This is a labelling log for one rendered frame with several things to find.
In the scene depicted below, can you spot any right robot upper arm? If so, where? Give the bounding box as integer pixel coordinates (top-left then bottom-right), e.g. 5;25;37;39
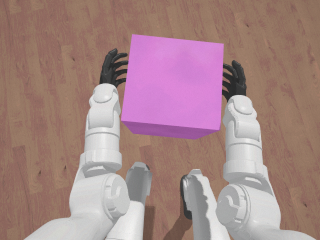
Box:
215;183;316;240

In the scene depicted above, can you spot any robot right shin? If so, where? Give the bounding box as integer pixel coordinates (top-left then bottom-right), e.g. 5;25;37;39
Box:
186;169;209;211

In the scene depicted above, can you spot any robot right forearm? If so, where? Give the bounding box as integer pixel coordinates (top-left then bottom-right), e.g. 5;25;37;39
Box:
222;95;277;201

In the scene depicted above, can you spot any robot left hand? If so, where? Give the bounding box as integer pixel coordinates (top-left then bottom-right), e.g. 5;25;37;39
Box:
99;48;129;88

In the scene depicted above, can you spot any robot left forearm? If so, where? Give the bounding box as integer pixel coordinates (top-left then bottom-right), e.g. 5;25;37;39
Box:
69;83;122;211

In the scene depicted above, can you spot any robot right hand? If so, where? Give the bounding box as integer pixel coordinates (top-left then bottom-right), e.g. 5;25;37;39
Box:
222;60;247;103

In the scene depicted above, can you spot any carton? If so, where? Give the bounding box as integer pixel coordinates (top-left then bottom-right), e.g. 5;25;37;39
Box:
121;34;224;140

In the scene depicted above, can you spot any robot left shin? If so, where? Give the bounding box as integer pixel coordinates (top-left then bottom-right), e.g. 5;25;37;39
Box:
125;161;148;179

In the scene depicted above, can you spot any left robot upper arm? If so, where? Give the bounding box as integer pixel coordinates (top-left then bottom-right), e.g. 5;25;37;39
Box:
24;173;131;240

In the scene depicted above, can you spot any robot shin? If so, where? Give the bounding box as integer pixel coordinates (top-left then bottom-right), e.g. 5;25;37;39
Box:
186;169;209;211
125;161;148;179

